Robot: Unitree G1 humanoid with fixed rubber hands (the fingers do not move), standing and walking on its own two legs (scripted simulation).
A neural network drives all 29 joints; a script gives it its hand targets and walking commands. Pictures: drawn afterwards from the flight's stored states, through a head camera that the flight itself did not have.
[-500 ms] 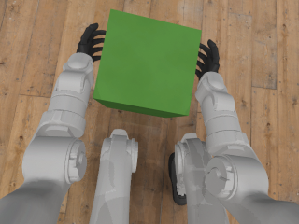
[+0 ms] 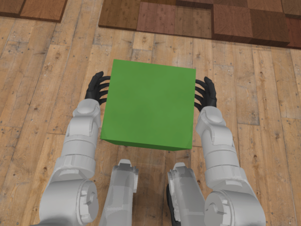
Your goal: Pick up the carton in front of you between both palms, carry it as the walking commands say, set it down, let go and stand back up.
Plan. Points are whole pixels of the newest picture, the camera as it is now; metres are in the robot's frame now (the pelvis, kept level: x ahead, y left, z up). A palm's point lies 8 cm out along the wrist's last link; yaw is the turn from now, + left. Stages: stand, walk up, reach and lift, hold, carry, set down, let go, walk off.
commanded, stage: reach and lift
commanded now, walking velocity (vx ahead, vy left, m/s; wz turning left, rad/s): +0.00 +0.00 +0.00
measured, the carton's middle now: (148, 113) +0.43 +0.03 -0.14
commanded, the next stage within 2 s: hold in 1.96 s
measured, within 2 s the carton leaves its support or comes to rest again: neither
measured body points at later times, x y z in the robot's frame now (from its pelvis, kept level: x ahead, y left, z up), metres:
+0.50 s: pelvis +0.05 +0.00 +0.14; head +0.14 +0.02 +0.58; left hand +0.40 +0.17 +0.10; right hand +0.41 -0.13 +0.11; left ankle +0.09 +0.13 -0.51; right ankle +0.08 -0.13 -0.51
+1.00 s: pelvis +0.07 -0.01 +0.22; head +0.04 +0.00 +0.67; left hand +0.37 +0.16 +0.24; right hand +0.38 -0.15 +0.24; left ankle +0.09 +0.13 -0.51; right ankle +0.08 -0.13 -0.51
